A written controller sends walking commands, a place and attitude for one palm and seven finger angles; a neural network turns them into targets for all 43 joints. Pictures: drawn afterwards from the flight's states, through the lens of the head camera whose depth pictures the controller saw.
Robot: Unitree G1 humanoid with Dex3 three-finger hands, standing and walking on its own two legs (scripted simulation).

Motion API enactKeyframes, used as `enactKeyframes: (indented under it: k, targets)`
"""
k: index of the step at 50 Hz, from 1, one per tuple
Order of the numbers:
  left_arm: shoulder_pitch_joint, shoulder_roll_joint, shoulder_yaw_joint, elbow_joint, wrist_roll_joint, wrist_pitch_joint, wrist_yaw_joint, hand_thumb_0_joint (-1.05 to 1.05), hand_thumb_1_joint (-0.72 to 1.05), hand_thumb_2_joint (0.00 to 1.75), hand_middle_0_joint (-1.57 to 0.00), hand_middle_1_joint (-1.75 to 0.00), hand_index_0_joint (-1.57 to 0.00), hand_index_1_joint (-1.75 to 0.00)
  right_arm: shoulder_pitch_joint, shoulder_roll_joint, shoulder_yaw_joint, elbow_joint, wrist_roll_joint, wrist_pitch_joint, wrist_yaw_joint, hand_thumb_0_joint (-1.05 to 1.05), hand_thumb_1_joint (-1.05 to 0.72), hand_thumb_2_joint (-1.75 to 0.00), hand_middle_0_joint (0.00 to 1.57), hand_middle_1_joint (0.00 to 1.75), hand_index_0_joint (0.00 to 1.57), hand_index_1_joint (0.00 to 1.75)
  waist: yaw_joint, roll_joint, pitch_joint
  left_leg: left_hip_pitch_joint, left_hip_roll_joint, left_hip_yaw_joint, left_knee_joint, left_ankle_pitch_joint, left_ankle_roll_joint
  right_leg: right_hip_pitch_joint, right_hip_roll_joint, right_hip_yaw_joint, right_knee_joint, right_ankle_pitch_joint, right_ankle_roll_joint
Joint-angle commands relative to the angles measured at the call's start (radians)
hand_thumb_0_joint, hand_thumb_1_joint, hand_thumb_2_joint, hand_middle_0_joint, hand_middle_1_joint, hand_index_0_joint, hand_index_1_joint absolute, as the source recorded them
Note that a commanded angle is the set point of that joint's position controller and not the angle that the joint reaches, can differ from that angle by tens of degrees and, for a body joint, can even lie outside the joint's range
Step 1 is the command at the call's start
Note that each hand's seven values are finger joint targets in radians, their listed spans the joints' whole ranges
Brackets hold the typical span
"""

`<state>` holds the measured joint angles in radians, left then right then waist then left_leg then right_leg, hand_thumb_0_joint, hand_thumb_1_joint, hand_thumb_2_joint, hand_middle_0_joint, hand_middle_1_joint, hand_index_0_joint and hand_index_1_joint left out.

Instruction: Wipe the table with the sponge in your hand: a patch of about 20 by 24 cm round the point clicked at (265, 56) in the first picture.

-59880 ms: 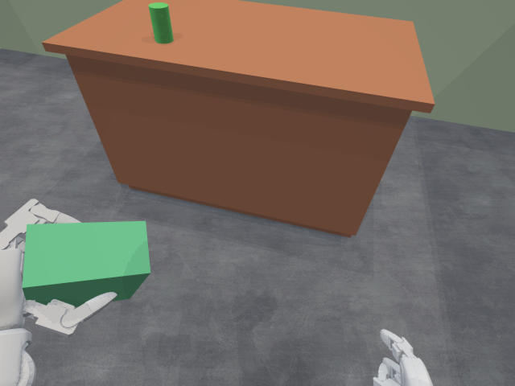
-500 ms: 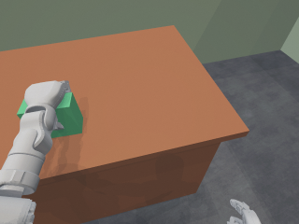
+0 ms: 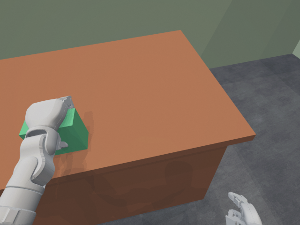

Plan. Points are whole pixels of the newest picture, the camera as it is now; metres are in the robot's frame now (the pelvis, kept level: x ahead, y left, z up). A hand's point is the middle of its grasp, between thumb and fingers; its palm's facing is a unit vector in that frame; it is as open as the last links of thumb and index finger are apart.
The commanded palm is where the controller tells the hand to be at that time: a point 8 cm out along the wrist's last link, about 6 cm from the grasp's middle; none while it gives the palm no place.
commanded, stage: wipe back along the middle lane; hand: left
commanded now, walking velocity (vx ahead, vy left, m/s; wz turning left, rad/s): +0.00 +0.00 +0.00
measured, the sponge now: (61, 137) +0.31 +0.31 +0.06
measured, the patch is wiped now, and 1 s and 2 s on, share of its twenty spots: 0.40 0.45 0.65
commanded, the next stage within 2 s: slide across to the third lane in 0.30 s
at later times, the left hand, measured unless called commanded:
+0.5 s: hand (56, 140) +0.27 +0.28 +0.11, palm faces +0.04 -0.03 -1.00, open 10.5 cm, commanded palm +0.24 +0.26 +0.15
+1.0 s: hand (85, 134) +0.29 +0.21 +0.12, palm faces +0.05 -0.06 -1.00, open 10.5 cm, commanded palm +0.26 +0.20 +0.17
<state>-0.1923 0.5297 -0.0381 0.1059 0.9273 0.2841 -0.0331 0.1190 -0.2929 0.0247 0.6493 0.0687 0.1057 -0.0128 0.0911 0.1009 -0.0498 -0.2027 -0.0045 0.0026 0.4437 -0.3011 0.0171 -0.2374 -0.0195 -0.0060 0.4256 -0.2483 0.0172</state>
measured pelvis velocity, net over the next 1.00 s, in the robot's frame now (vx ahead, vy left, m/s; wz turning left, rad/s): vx -0.01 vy -0.01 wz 0.00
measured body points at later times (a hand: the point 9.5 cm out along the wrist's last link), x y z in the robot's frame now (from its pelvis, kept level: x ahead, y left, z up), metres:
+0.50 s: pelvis +0.00 -0.01 +0.00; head +0.00 -0.05 +0.45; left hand +0.26 +0.27 +0.17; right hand +0.20 -0.23 -0.11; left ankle -0.05 +0.11 -0.74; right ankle -0.02 -0.14 -0.74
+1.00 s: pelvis -0.01 -0.01 +0.00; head -0.01 -0.06 +0.45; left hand +0.28 +0.21 +0.17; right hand +0.22 -0.20 -0.10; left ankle -0.05 +0.11 -0.74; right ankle -0.02 -0.14 -0.74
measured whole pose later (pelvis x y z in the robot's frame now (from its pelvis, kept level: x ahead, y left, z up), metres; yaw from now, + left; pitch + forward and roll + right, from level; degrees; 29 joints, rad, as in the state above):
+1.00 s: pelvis -0.01 -0.01 +0.00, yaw +0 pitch +0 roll +0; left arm -0.16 0.41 -0.23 -0.04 0.97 0.38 -0.04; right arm 0.04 -0.26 0.05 0.66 0.05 0.09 -0.01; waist 0.12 0.12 -0.03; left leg -0.13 0.00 0.00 0.38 -0.26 0.00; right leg -0.18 -0.01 -0.01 0.40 -0.23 0.00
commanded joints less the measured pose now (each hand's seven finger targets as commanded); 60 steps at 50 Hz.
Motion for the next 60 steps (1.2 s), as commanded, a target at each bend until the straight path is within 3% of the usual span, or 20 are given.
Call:
enactKeyframes:
  k: [1,4,6,9,11,19,21,26,29,30,34,37,41,47,51,53,54,56,57,60]
  targets:
    - [-0.092,0.143,0.045,-0.104,-0.012,0.009,-0.044,0.0,0.1,1.3,-1.2,-1.6,-1.2,-1.6,-0.148,-0.105,-0.038,-0.159,-0.003,-0.056,-0.01,0.0,-0.9,-0.9,0.2,0.3,0.2,0.3,0.006,-0.105,-0.173,0.04,-0.017,-0.001,-0.036,0.413,0.015,0.141,0.052,-0.019,-0.011,0.335,-0.078]
    - [-0.041,0.113,0.018,-0.094,-0.02,0.007,-0.046,0.0,0.1,1.3,-1.2,-1.6,-1.2,-1.6,-0.139,-0.103,-0.035,-0.156,-0.005,-0.058,-0.011,0.0,-0.9,-0.9,0.2,0.3,0.2,0.3,0.006,-0.115,-0.159,0.03,-0.018,0.003,-0.04,0.389,0.013,0.147,0.048,-0.033,-0.011,0.324,-0.071]
    - [-0.058,0.178,0.079,-0.113,-0.016,0.006,-0.046,0.0,0.1,1.3,-1.2,-1.6,-1.2,-1.6,-0.165,-0.107,-0.032,-0.16,-0.007,-0.057,-0.015,0.0,-0.9,-0.9,0.2,0.3,0.2,0.3,0.015,-0.112,-0.165,0.03,-0.017,0.0,-0.042,0.369,0.015,0.152,0.051,-0.01,-0.015,0.312,-0.077]
    - [-0.017,0.136,0.043,-0.103,-0.025,0.01,-0.049,0.0,0.1,1.3,-1.2,-1.6,-1.2,-1.6,-0.15,-0.102,-0.03,-0.156,-0.006,-0.057,-0.015,0.0,-0.9,-0.9,0.2,0.3,0.2,0.3,0.007,-0.125,-0.123,0.016,-0.018,0.007,-0.043,0.367,0.013,0.145,0.048,-0.027,-0.015,0.317,-0.069]
    - [-0.004,0.178,0.09,-0.152,-0.024,0.006,-0.049,0.0,0.1,1.3,-1.2,-1.6,-1.2,-1.6,-0.176,-0.103,-0.03,-0.168,-0.007,-0.061,-0.013,0.0,-0.9,-0.9,0.2,0.3,0.2,0.3,0.022,-0.103,-0.148,0.026,-0.018,0.0,-0.039,0.382,0.015,0.159,0.051,-0.007,-0.011,0.328,-0.076]
    - [0.187,0.109,0.068,-0.254,-0.06,0.007,-0.031,0.0,0.1,1.3,-1.2,-1.6,-1.2,-1.6,-0.162,-0.095,-0.035,-0.179,-0.009,-0.066,0.001,0.0,-0.9,-0.9,0.2,0.3,0.2,0.3,0.027,-0.115,-0.125,0.017,-0.012,0.005,-0.032,0.406,0.01,0.165,0.047,-0.022,0.0,0.36,-0.066]
    - [0.103,0.158,0.101,-0.299,-0.049,0.015,-0.026,0.0,0.1,1.3,-1.2,-1.6,-1.2,-1.6,-0.191,-0.101,-0.035,-0.18,-0.011,-0.066,-0.006,0.0,-0.9,-0.9,0.2,0.3,0.2,0.3,0.024,-0.108,-0.134,0.026,-0.013,0.003,-0.033,0.376,0.013,0.153,0.054,0.002,-0.008,0.333,-0.072]
    - [-0.005,0.125,0.054,-0.319,-0.043,0.038,-0.021,0.0,0.1,1.3,-1.2,-1.6,-1.2,-1.6,-0.208,-0.093,-0.034,-0.175,-0.009,-0.074,-0.02,0.0,-0.9,-0.9,0.2,0.3,0.2,0.3,0.01,-0.111,-0.126,0.044,-0.016,0.002,-0.048,0.342,0.018,0.136,0.053,0.001,-0.025,0.284,-0.072]
    - [-0.062,0.056,-0.03,-0.286,-0.037,0.044,-0.025,0.0,0.1,1.3,-1.2,-1.6,-1.2,-1.6,-0.182,-0.089,-0.036,-0.155,-0.012,-0.076,-0.027,0.0,-0.9,-0.9,0.2,0.3,0.2,0.3,-0.007,-0.107,-0.125,0.058,-0.015,0.003,-0.057,0.33,0.017,0.127,0.047,-0.023,-0.035,0.261,-0.068]
    - [-0.082,0.089,-0.011,-0.29,-0.026,0.043,-0.025,0.0,0.1,1.3,-1.2,-1.6,-1.2,-1.6,-0.183,-0.092,-0.037,-0.151,-0.014,-0.076,-0.029,0.0,-0.9,-0.9,0.2,0.3,0.2,0.3,0.0,-0.098,-0.137,0.066,-0.017,0.0,-0.058,0.335,0.016,0.13,0.049,-0.018,-0.035,0.259,-0.071]
    - [-0.15,0.024,-0.083,-0.292,-0.023,0.038,-0.038,0.0,0.1,1.3,-1.2,-1.6,-1.2,-1.6,-0.196,-0.083,-0.03,-0.15,-0.015,-0.087,-0.032,0.0,-0.9,-0.9,0.2,0.3,0.2,0.3,-0.011,-0.111,-0.156,0.085,-0.016,-0.004,-0.068,0.341,0.016,0.141,0.049,-0.026,-0.04,0.264,-0.073]
    - [-0.237,0.044,-0.082,-0.304,0.0,0.039,-0.037,0.0,0.1,1.3,-1.2,-1.6,-1.2,-1.6,-0.201,-0.075,-0.02,-0.158,-0.015,-0.101,-0.033,0.0,-0.9,-0.9,0.2,0.3,0.2,0.3,-0.006,-0.127,-0.184,0.088,-0.017,-0.004,-0.067,0.341,0.019,0.15,0.045,-0.027,-0.033,0.252,-0.076]
    - [-0.213,0.027,-0.077,-0.322,0.005,0.045,-0.028,0.0,0.1,1.3,-1.2,-1.6,-1.2,-1.6,-0.25,-0.07,-0.017,-0.16,-0.014,-0.091,-0.022,0.0,-0.9,-0.9,0.2,0.3,0.2,0.3,0.015,-0.086,-0.194,0.11,-0.012,-0.008,-0.085,0.368,0.009,0.172,0.058,-0.011,-0.038,0.273,-0.086]
    - [-0.193,-0.007,-0.088,-0.306,0.022,0.091,0.014,0.0,0.1,1.3,-1.2,-1.6,-1.2,-1.6,-0.246,-0.061,-0.013,-0.159,-0.021,-0.078,0.002,0.0,-0.9,-0.9,0.2,0.3,0.2,0.3,0.033,-0.138,-0.213,0.093,-0.012,0.009,-0.083,0.416,0.005,0.21,0.049,-0.025,-0.026,0.331,-0.084]
    - [-0.266,-0.019,-0.117,-0.315,0.039,0.144,0.025,0.0,0.1,1.3,-1.2,-1.6,-1.2,-1.6,-0.305,-0.057,-0.008,-0.155,-0.009,-0.059,0.006,0.0,-0.9,-0.9,0.2,0.3,0.2,0.3,0.022,-0.093,-0.171,0.099,-0.011,0.013,-0.101,0.358,0.005,0.18,0.06,0.002,-0.046,0.27,-0.089]
    - [-0.28,-0.034,-0.144,-0.246,0.042,0.171,0.028,0.0,0.1,1.3,-1.2,-1.6,-1.2,-1.6,-0.284,-0.059,-0.01,-0.133,-0.008,-0.057,0.005,0.0,-0.9,-0.9,0.2,0.3,0.2,0.3,0.012,-0.119,-0.158,0.099,-0.012,0.018,-0.093,0.362,0.009,0.174,0.053,-0.013,-0.047,0.286,-0.086]
    - [-0.299,-0.075,-0.184,-0.242,0.039,0.179,0.02,0.0,0.1,1.3,-1.2,-1.6,-1.2,-1.6,-0.284,-0.059,-0.008,-0.133,-0.006,-0.051,0.005,0.0,-0.9,-0.9,0.2,0.3,0.2,0.3,0.004,-0.132,-0.16,0.099,-0.016,0.02,-0.095,0.353,0.009,0.175,0.051,-0.015,-0.048,0.285,-0.082]
    - [-0.286,-0.023,-0.131,-0.29,0.033,0.184,0.016,0.0,0.1,1.3,-1.2,-1.6,-1.2,-1.6,-0.31,-0.059,-0.008,-0.153,-0.005,-0.056,0.007,0.0,-0.9,-0.9,0.2,0.3,0.2,0.3,0.021,-0.111,-0.212,0.111,-0.02,0.016,-0.088,0.358,0.015,0.203,0.057,0.012,-0.042,0.302,-0.087]
    - [-0.284,-0.059,-0.17,-0.271,0.037,0.187,0.012,0.0,0.1,1.3,-1.2,-1.6,-1.2,-1.6,-0.289,-0.057,-0.007,-0.152,-0.008,-0.061,0.008,0.0,-0.9,-0.9,0.2,0.3,0.2,0.3,0.017,-0.149,-0.226,0.104,-0.024,0.028,-0.076,0.371,0.018,0.214,0.046,-0.009,-0.029,0.322,-0.08]
    - [-0.237,-0.067,-0.176,-0.273,0.02,0.175,-0.004,0.0,0.1,1.3,-1.2,-1.6,-1.2,-1.6,-0.285,-0.06,-0.012,-0.148,-0.004,-0.049,0.011,0.0,-0.9,-0.9,0.2,0.3,0.2,0.3,0.015,-0.135,-0.203,0.101,-0.022,0.025,-0.077,0.366,0.016,0.206,0.048,-0.005,-0.031,0.34,-0.077]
